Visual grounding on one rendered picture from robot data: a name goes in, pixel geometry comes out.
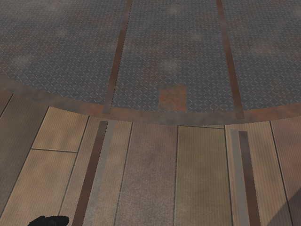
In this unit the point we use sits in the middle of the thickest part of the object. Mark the left robot hand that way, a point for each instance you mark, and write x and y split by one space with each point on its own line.
50 221

